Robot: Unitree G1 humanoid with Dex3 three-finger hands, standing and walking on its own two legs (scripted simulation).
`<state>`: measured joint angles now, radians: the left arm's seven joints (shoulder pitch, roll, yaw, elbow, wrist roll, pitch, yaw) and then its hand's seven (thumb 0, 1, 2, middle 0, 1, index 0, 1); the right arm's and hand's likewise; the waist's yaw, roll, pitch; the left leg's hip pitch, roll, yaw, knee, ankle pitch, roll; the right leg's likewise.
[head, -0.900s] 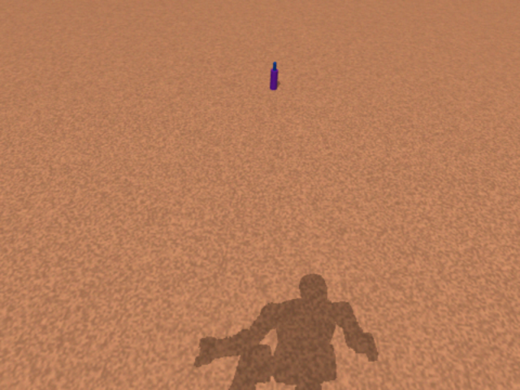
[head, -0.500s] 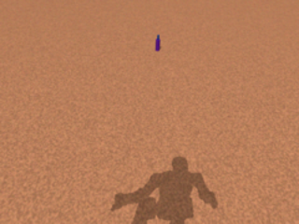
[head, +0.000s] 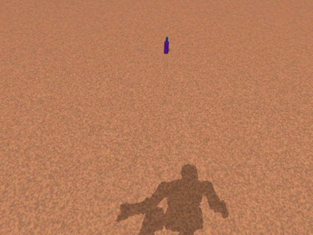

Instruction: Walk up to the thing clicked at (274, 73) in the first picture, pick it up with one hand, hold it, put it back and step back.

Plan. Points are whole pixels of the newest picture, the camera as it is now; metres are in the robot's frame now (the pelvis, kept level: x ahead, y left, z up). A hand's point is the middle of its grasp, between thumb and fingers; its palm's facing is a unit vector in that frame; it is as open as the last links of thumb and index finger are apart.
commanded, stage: stand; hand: left
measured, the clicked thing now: (166, 45) +2.17 -0.19 -0.68
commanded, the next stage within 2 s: walk up in 0.22 s
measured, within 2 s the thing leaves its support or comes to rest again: neither
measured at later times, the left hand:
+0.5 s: hand (67, 231) +0.16 +0.24 -0.13, palm faces -0.15 -0.91 -0.39, open 7.4 cm
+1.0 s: hand (107, 175) +0.34 +0.17 -0.18, palm faces -0.14 -0.93 -0.33, open 7.4 cm
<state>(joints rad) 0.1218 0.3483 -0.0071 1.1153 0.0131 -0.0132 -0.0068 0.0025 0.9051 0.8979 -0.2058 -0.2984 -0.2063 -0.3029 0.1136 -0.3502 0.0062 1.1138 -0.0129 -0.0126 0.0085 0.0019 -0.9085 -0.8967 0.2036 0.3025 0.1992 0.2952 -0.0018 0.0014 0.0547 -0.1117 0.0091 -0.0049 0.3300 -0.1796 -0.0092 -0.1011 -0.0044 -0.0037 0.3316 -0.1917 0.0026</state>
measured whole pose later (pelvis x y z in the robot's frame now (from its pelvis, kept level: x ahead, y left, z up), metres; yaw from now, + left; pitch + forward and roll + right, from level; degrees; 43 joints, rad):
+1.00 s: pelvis +0.30 -0.11 -0.03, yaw -9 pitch -1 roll -2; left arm 0.36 0.44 0.05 0.95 0.01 -0.08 -0.08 0.01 0.90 0.90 -0.21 -0.30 -0.21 -0.30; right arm 0.14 -0.43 -0.08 0.93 -0.04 -0.05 0.12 0.00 -0.91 -0.90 0.20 0.30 0.20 0.30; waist 0.07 -0.01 0.03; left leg -0.47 0.11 0.06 0.54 -0.09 0.01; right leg 0.06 -0.01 -0.08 0.44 -0.47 0.00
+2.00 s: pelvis +0.87 -0.20 -0.02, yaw -12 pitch -2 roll +0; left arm 0.29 0.46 0.03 0.96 -0.01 -0.07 -0.05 0.01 0.91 0.90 -0.20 -0.30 -0.20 -0.30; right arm 0.20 -0.40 -0.06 0.87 0.00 -0.09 0.07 0.00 -0.91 -0.90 0.20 0.30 0.20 0.30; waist 0.01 -0.07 0.07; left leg -0.31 0.03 0.14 0.56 -0.21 0.05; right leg -0.40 -0.05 0.03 1.12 -0.33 -0.04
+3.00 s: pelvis +1.31 -0.28 -0.01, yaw -11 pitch -3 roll +0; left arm 0.32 0.45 0.04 0.93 0.00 -0.05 -0.05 0.01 0.91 0.90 -0.20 -0.30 -0.20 -0.30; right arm 0.25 -0.39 -0.04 0.85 -0.01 -0.08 0.06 0.00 -0.91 -0.90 0.20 0.30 0.20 0.30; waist 0.01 -0.06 0.08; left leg -0.26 0.04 0.11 0.52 -0.22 0.03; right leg -0.45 -0.06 0.00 1.03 -0.35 -0.02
